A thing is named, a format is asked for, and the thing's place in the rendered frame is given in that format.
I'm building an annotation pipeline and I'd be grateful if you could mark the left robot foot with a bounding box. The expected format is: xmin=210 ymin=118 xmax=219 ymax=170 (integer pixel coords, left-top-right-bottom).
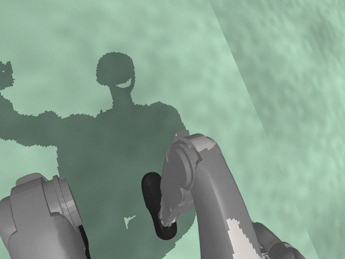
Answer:
xmin=78 ymin=225 xmax=91 ymax=259

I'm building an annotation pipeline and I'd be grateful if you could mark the right robot arm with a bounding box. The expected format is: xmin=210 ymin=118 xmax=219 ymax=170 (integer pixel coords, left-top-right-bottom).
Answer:
xmin=268 ymin=242 xmax=305 ymax=259

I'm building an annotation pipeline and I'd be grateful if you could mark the right robot hand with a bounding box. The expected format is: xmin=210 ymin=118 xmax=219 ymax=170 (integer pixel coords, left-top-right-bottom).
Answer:
xmin=251 ymin=220 xmax=282 ymax=259

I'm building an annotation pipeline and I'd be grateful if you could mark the right robot foot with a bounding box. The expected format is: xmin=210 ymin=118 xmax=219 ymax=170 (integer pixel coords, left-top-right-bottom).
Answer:
xmin=141 ymin=172 xmax=177 ymax=240

